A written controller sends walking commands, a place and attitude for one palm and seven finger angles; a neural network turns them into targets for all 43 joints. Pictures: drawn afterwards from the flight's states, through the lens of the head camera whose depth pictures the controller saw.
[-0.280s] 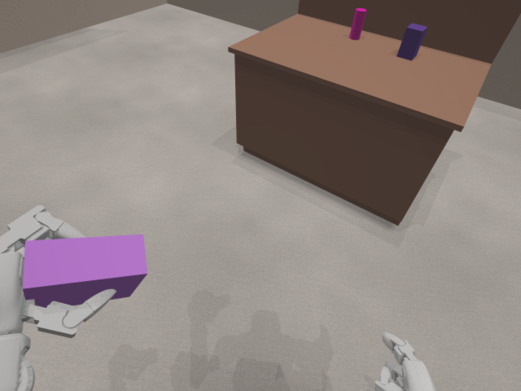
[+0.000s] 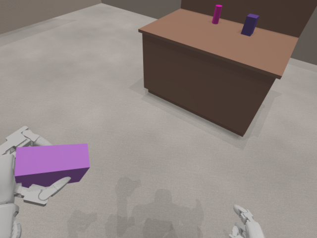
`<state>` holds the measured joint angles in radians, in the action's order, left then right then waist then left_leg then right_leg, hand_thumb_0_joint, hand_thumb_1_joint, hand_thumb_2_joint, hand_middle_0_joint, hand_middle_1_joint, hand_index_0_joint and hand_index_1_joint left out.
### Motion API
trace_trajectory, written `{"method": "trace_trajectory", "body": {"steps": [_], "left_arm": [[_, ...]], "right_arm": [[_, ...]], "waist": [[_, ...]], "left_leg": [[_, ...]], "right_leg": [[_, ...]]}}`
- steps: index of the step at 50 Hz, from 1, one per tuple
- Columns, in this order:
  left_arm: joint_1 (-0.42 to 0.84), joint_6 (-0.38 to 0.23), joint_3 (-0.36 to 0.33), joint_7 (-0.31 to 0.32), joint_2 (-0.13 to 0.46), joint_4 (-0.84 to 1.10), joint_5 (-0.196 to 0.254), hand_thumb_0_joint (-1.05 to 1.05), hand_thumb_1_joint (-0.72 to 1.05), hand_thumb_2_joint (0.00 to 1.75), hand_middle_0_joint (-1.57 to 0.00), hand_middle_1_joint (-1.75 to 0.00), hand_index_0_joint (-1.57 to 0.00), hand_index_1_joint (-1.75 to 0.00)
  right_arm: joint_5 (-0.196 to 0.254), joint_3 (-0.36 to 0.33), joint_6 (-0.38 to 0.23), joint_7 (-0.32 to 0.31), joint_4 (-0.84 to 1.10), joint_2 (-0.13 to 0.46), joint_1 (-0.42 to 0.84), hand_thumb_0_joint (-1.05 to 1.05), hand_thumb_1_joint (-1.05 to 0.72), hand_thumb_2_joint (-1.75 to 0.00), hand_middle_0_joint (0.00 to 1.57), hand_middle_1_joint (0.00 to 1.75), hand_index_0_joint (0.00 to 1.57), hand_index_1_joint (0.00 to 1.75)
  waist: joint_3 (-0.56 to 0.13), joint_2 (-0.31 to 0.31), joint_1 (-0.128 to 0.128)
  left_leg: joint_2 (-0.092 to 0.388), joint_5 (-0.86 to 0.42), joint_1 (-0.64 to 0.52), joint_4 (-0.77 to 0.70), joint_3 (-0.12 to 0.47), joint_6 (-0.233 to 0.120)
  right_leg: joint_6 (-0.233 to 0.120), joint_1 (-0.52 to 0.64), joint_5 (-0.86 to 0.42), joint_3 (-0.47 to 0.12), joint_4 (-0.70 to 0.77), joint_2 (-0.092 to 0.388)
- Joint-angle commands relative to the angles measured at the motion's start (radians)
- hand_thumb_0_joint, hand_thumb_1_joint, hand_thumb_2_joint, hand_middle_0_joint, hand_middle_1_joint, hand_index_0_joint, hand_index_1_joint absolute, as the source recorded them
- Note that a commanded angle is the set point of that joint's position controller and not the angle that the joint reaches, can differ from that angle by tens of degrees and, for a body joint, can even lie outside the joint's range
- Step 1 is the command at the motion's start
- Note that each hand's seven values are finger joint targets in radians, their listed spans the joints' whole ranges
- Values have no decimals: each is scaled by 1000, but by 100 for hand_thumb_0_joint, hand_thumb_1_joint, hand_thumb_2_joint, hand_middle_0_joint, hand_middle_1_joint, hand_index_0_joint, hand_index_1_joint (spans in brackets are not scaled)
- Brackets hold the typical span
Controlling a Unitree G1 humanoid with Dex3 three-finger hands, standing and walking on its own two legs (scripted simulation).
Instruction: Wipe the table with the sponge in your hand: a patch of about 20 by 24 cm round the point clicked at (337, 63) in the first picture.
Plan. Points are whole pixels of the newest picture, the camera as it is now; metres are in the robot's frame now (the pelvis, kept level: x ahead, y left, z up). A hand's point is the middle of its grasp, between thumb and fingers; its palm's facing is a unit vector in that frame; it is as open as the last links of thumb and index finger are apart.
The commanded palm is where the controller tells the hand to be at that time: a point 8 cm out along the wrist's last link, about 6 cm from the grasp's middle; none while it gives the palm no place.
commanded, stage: look at it before walking up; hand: left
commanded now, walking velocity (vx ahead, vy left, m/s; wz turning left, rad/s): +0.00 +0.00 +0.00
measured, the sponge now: (62, 166) +0.22 +0.21 +0.13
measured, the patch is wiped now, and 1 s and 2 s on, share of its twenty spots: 0.00 0.00 0.00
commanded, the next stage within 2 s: walk to a spot facing it in 0.12 s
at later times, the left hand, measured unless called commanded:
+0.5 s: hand (35, 162) +0.22 +0.25 +0.15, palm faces +0.45 -0.80 -0.40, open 9.3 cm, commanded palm +0.16 +0.29 +0.18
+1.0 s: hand (38, 123) +0.30 +0.28 +0.17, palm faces +0.54 -0.73 -0.43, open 9.3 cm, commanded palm +0.24 +0.31 +0.18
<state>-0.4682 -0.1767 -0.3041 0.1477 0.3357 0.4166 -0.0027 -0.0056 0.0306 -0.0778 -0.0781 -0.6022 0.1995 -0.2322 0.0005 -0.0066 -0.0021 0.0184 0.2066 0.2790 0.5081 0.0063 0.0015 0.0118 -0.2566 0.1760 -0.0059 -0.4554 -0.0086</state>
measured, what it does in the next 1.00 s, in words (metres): walks ahead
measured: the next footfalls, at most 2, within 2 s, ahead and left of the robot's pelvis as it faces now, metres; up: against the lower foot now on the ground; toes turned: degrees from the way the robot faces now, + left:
right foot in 1.14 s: +0.33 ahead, -0.11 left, +0.00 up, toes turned +4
left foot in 1.60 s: +0.39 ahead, +0.14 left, +0.00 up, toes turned +31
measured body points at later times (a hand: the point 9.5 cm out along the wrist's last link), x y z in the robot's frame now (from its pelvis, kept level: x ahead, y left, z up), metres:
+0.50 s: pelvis +0.02 +0.00 -0.01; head +0.00 +0.01 +0.44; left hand +0.19 +0.29 +0.18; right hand +0.17 -0.24 -0.10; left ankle +0.04 +0.12 -0.74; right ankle +0.04 -0.13 -0.73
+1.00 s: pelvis +0.13 +0.00 +0.00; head +0.15 +0.01 +0.45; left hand +0.26 +0.31 +0.20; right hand +0.33 -0.17 -0.09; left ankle +0.09 +0.12 -0.74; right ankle +0.20 -0.12 -0.67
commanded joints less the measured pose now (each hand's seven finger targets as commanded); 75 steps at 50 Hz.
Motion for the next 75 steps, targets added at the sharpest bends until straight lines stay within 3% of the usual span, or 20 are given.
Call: {"method": "trace_trajectory", "body": {"steps": [1, 15, 26, 28, 30, 32, 36, 37, 38, 39, 40, 41, 46, 55, 56, 57, 58, 60, 67, 75], "left_arm": [[89, -74, -121, 24, 167, 238, 15, 0, 10, 130, -120, -160, -120, -160], [109, -68, -119, 34, 177, 251, 13, 0, 10, 130, -120, -160, -120, -160], [102, -81, -137, 32, 166, 275, 3, 0, 10, 130, -120, -160, -120, -160], [107, -88, -132, 28, 173, 261, 0, 0, 10, 130, -120, -160, -120, -160], [133, -92, -141, 31, 202, 249, 2, 0, 10, 130, -120, -160, -120, -160], [166, -97, -129, 38, 201, 262, 7, 0, 10, 130, -120, -160, -120, -160], [93, -102, -179, 45, 218, 314, 12, 0, 10, 130, -120, -160, -120, -160], [105, -112, -171, 45, 209, 374, 21, 0, 10, 130, -120, -160, -120, -160], [79, -125, -186, 50, 209, 409, 26, 0, 10, 130, -120, -160, -120, -160], [90, -134, -170, 50, 207, 379, 19, 0, 10, 130, -120, -160, -120, -160], [141, -125, -176, 45, 231, 367, 4, 0, 10, 130, -120, -160, -120, -160], [157, -123, -175, 41, 229, 376, 10, 0, 10, 130, -120, -160, -120, -160], [33, -97, -129, 19, 149, 368, 16, 0, 10, 130, -120, -160, -120, -160], [102, -71, -149, 6, 175, 234, 15, 0, 10, 130, -120, -160, -120, -160], [113, -60, -135, 5, 175, 236, 9, 0, 10, 130, -120, -160, -120, -160], [136, -55, -165, 12, 233, 247, 2, 0, 10, 130, -120, -160, -120, -160], [142, -65, -235, 22, 299, 268, 16, 0, 10, 130, -120, -160, -120, -160], [117, -87, -199, 4, 260, 286, 24, 0, 10, 130, -120, -160, -120, -160], [7, -100, -228, 24, 241, 334, 29, 0, 10, 130, -120, -160, -120, -160], [71, -76, -161, 60, 192, 314, 25, 0, 10, 130, -120, -160, -120, -160]], "right_arm": [[4, -51, -58, -8, 158, 121, 108, 0, -90, -90, 20, 30, 20, 30], [-1, -60, -47, -10, 152, 121, 101, 0, -90, -90, 20, 30, 20, 30], [-5, -62, -46, -15, 135, 127, 82, 0, -90, -90, 20, 30, 20, 30], [-7, -61, -50, -10, 124, 123, 74, 0, -90, -90, 20, 30, 20, 30], [0, -64, -51, -1, 120, 104, 66, 0, -90, -90, 20, 30, 20, 30], [5, -64, -54, 2, 122, 110, 114, 0, -90, -90, 20, 30, 20, 30], [-10, -46, -32, -2, 128, 77, 94, 0, -90, -90, 20, 30, 20, 30], [-2, -57, -38, -9, 138, 87, 77, 0, -90, -90, 20, 30, 20, 30], [-3, -73, -40, -9, 143, 124, 88, 0, -90, -90, 20, 30, 20, 30], [-7, -62, -40, 1, 130, 104, 78, 0, -90, -90, 20, 30, 20, 30], [-15, -63, -46, 10, 116, 102, 83, 0, -90, -90, 20, 30, 20, 30], [-3, -72, -53, 12, 104, 97, 81, 0, -90, -90, 20, 30, 20, 30], [12, -79, -78, 21, 101, 103, 68, 0, -90, -90, 20, 30, 20, 30], [1, -69, -64, -11, 102, 94, 100, 0, -90, -90, 20, 30, 20, 30], [9, -68, -56, -9, 105, 77, 99, 0, -90, -90, 20, 30, 20, 30], [11, -67, -47, -7, 127, 59, 120, 0, -90, -90, 20, 30, 20, 30], [-1, -65, -48, -5, 148, 90, 164, 0, -90, -90, 20, 30, 20, 30], [0, -81, -42, 14, 118, 110, 131, 0, -90, -90, 20, 30, 20, 30], [-2, -76, 3, 11, 132, 94, 127, 0, -90, -90, 20, 30, 20, 30], [0, -78, -11, 2, 172, 90, 90, 0, -90, -90, 20, 30, 20, 30]], "waist": [[-92, -55, 3], [-76, -17, -7], [-15, -171, -18], [-34, -72, -9], [-26, 183, -6], [23, 176, 14], [-53, 75, -14], [-106, -42, -34], [-154, -319, -29], [-132, -362, -38], [-67, -250, -42], [-55, -127, -38], [-77, -210, -6], [-88, -144, 20], [-124, -7, 23], [-144, 281, 25], [-128, 263, 42], [-87, 209, 17], [-81, 76, 4], [-57, 148, 35]], "left_leg": [[52, 73, 56, -140, 42, -19], [37, 322, 92, -76, 50, -51], [152, 347, 223, -120, 328, -140], [98, 206, 285, -3, 200, -105], [-19, 255, 400, 290, -20, -40], [35, 305, 419, 447, -20, -17], [-6, 69, -7, 31, -159, -21], [9, 27, -184, -54, -107, -45], [240, -78, -365, -119, 272, -155], [376, -97, -331, -207, 560, -236], [417, -82, -272, -221, 609, -276], [412, -158, -314, -178, 581, -293], [250, -174, -229, -191, 161, -193], [191, -98, -8, 65, -21, -123], [127, -13, 75, 289, -72, -95], [5, 259, 335, 618, -124, -43], [-10, 372, 442, 793, -10, -26], [58, 237, 422, 895, 36, -5], [116, 80, 328, 514, -66, 23], [52, 82, 176, 140, -212, -5]], "right_leg": [[-12, 86, 31, -48, 77, 42], [-42, 14, 371, -85, 83, 101], [-34, 35, 337, 32, -161, 52], [-61, 148, 299, -39, -62, 120], [-160, 210, 380, -320, 97, 328], [-251, 190, 295, -384, 153, 450], [-125, 48, 33, 34, -87, 262], [-71, -39, -52, 102, -319, 196], [8, -275, 174, 157, -594, 72], [0, -374, 439, 67, -758, 46], [-1, -452, 421, 1, -830, 94], [4, -512, 413, -20, -829, 111], [30, -395, 197, 95, -601, 115], [20, 150, 73, 231, -76, 26], [-17, 249, 108, 119, -5, 107], [-129, 367, 123, -324, 99, 376], [-204, 322, 116, -556, 203, 506], [-200, 191, 389, -482, 229, 486], [-158, 125, -12, -1, 186, 373], [-155, 191, -67, 28, 125, 355]]}}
